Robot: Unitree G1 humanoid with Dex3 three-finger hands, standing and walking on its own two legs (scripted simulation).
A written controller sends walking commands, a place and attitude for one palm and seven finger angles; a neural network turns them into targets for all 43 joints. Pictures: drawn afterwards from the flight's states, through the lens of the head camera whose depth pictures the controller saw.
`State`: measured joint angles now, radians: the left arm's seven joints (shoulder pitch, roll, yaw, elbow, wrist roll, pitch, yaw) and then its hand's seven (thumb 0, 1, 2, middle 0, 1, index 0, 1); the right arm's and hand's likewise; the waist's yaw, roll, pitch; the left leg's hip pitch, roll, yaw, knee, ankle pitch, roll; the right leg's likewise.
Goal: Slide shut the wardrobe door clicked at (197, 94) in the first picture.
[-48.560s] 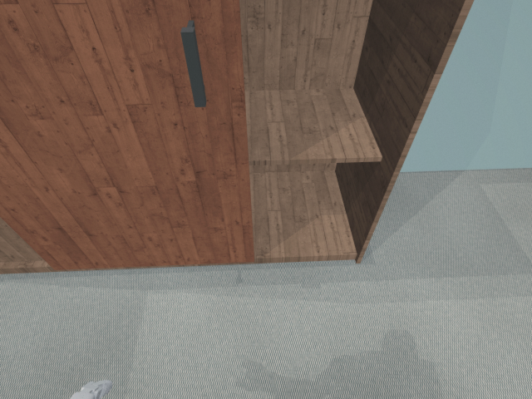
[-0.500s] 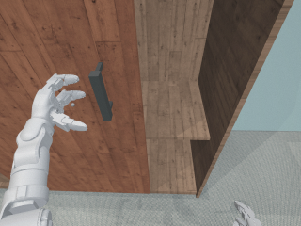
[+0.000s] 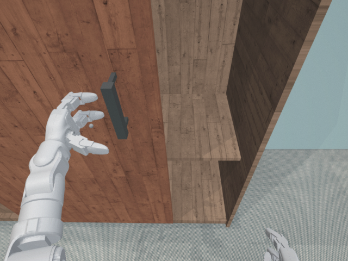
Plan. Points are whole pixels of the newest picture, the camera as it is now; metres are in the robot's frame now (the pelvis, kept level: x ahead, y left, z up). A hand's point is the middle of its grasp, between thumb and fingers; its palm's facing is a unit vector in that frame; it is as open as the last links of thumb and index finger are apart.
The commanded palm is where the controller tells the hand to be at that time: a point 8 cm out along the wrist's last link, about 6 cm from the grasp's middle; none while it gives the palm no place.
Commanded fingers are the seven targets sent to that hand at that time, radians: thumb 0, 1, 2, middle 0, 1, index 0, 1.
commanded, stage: move the hooked fingers beside the handle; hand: left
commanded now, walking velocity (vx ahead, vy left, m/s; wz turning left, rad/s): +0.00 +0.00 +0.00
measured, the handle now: (118, 107) +0.43 +0.15 +0.15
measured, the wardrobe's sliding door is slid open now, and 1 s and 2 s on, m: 0.29 0.29 0.29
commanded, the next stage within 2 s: none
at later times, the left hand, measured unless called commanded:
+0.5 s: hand (81, 118) +0.37 +0.21 +0.17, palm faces +0.09 -1.00 -0.03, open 14.0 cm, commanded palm +0.33 +0.26 +0.16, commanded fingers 0.00 -0.50 0.30 -0.30 -1.20 -0.30 -1.20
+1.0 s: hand (80, 118) +0.38 +0.22 +0.16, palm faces +0.03 -1.00 -0.01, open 14.0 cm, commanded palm +0.34 +0.26 +0.15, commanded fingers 0.00 -0.50 0.30 -0.30 -1.20 -0.30 -1.20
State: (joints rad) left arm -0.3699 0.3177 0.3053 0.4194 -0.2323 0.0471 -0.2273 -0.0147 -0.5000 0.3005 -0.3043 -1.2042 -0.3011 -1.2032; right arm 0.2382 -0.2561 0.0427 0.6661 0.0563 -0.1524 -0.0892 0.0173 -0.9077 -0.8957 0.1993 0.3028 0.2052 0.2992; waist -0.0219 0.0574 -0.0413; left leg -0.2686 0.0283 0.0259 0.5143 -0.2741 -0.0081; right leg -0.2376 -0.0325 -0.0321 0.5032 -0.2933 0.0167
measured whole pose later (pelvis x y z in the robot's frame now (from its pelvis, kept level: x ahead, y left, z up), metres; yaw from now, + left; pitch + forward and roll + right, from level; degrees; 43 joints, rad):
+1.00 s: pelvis +0.01 +0.00 +0.00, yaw +0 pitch +2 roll +0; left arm -0.42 0.41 0.33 0.51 -0.27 0.08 -0.30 -0.01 -0.50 0.30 -0.33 -1.23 -0.30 -1.20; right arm 0.27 -0.28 0.04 0.66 0.08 -0.13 -0.09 0.02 -0.91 -0.90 0.20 0.30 0.20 0.30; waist -0.02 0.07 -0.07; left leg -0.28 0.03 0.02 0.52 -0.29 -0.01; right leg -0.24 -0.03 -0.04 0.50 -0.30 0.01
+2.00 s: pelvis +0.00 -0.01 +0.00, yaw +1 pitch +0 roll +0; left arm -0.33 0.33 0.33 0.30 -0.24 -0.06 -0.21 -0.02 -0.50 0.30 -0.30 -1.20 -0.30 -1.20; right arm 0.25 -0.25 0.04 0.68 0.05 -0.17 -0.09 0.02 -0.91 -0.90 0.20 0.30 0.20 0.30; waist -0.01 0.05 -0.04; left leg -0.24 0.04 0.01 0.52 -0.28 -0.02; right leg -0.21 -0.02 -0.05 0.50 -0.30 0.01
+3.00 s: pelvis +0.01 +0.00 +0.00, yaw +0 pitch +2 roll +0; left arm -0.23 0.29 0.32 0.26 -0.26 -0.01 -0.24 -0.02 -0.50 0.30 -0.30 -1.20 -0.30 -1.20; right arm 0.26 -0.26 0.03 0.66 0.05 -0.16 -0.08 0.02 -0.91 -0.90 0.20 0.30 0.20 0.30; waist -0.01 0.05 -0.05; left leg -0.26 0.03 0.02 0.52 -0.29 0.00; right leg -0.23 -0.03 -0.03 0.50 -0.30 0.02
